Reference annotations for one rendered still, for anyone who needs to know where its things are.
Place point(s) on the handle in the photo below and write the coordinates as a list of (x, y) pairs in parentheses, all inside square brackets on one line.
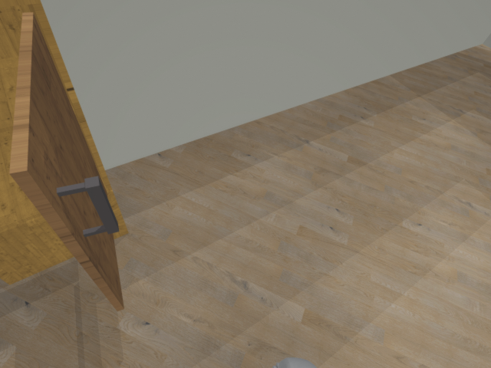
[(99, 198)]

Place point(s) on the cupboard door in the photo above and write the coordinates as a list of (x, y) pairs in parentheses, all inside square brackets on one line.
[(49, 151)]

